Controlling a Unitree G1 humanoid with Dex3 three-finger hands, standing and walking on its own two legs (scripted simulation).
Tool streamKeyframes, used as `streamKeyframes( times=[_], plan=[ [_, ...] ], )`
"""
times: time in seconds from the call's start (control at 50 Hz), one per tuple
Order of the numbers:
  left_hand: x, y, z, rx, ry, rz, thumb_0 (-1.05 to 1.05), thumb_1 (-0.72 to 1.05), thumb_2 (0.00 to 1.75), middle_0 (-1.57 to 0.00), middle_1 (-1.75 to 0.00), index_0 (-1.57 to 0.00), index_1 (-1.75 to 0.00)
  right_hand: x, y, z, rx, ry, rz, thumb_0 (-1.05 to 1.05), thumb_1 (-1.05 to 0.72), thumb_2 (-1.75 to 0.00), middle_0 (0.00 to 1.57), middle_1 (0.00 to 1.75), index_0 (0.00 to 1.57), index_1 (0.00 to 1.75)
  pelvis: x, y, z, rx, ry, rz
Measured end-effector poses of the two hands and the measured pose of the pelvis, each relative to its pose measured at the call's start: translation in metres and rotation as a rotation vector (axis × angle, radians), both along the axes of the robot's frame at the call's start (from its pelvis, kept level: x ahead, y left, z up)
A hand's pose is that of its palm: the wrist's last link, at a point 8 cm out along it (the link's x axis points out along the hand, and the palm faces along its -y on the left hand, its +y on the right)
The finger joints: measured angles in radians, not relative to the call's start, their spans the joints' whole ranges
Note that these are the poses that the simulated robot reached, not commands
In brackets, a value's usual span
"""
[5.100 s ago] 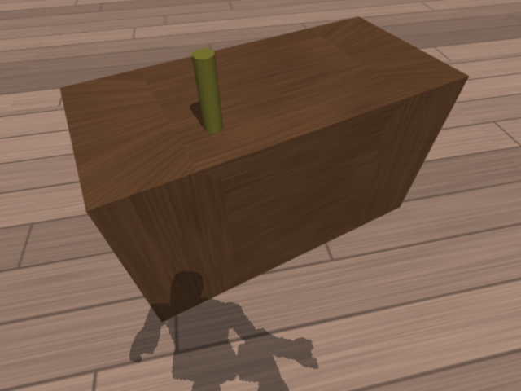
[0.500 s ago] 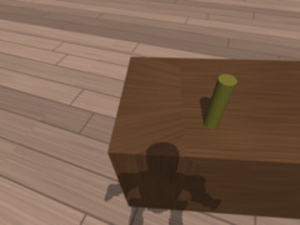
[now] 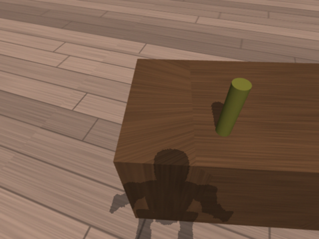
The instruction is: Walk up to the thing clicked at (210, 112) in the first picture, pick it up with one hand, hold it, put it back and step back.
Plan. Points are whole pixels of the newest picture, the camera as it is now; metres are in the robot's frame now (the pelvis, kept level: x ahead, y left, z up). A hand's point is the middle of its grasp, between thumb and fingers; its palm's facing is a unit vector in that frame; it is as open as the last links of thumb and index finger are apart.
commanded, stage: stand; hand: right
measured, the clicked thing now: (231, 110) +0.47 -0.19 +0.02
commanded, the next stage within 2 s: rise first in 0.46 s
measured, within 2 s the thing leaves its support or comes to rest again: neither
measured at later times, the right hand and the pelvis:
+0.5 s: hand out of the picture +0.08 -0.25 -0.16, palm faces -0.04 +0.94 -0.34, open 7.4 cm; pelvis +0.01 +0.00 +0.00, yaw +0 degrees
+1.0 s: hand (268, 232) +0.16 -0.25 -0.09, palm faces +0.29 +0.89 -0.34, open 15.3 cm; pelvis +0.01 +0.01 -0.01, yaw -4 degrees
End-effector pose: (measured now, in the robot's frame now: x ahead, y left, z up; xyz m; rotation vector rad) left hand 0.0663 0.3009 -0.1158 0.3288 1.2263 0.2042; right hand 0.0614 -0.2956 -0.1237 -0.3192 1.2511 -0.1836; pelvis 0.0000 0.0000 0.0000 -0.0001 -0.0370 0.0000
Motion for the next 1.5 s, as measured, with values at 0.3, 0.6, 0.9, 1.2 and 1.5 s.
streamKeyframes(
  times=[0.3,0.6,0.9,1.2,1.5],
  plan=[
    [0.004,0.001,0.0,0.002,0.006,0.001,0.0,0.91,0.9,-0.2,-0.3,-0.2,-0.3,0.01,0.002,0.0,0.002,-0.012,0.007,0.01,-0.91,-0.9,0.2,0.3,0.2,0.3,0.005,0.001,0.0,0.002,0.001,-0.005],
    [0.012,0.0,0.0,-0.005,-0.021,0.007,0.0,0.9,0.89,-0.19,-0.29,-0.2,-0.29,0.016,0.003,0.002,0.0,-0.037,-0.01,0.01,-0.9,-0.89,0.19,0.29,0.19,0.29,0.006,0.002,-0.001,0.002,0.011,-0.013],
    [0.103,-0.024,0.022,-0.033,-0.39,-0.016,0.0,0.2,0.29,-0.06,-0.07,-0.06,-0.07,0.073,0.003,0.045,-0.051,-0.473,-0.152,0.01,-0.18,-0.29,0.07,0.07,0.07,0.08,0.003,0.011,-0.006,0.01,0.079,-0.056],
    [0.119,-0.048,0.034,-0.113,-0.513,-0.091,-0.01,-0.45,0.06,-0.06,-0.05,-0.06,-0.05,0.077,0.01,0.113,-0.134,-0.741,-0.124,0.0,0.48,-0.07,0.04,0.06,0.05,0.06,0.011,0.023,-0.005,-0.001,0.016,-0.076],
    [0.104,-0.025,0.03,-0.081,-0.48,-0.074,-0.01,-0.53,0.05,-0.05,-0.05,-0.06,-0.05,0.063,0.014,0.157,-0.193,-0.906,-0.076,-0.01,0.59,-0.04,0.04,0.06,0.05,0.06,0.002,0.028,-0.004,-0.006,-0.019,-0.085]
  ],
)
